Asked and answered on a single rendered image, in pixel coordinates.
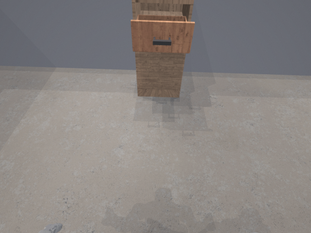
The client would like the handle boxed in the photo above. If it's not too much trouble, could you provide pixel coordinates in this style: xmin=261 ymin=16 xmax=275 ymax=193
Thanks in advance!
xmin=153 ymin=37 xmax=172 ymax=46

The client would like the left robot hand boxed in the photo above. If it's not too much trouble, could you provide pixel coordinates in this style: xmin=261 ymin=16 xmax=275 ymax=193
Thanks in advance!
xmin=38 ymin=223 xmax=63 ymax=233

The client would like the cabinet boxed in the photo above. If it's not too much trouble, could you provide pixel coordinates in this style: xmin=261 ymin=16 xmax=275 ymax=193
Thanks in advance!
xmin=132 ymin=0 xmax=194 ymax=98

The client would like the drawer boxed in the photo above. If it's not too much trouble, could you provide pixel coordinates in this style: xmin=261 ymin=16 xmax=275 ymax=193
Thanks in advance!
xmin=131 ymin=15 xmax=195 ymax=53

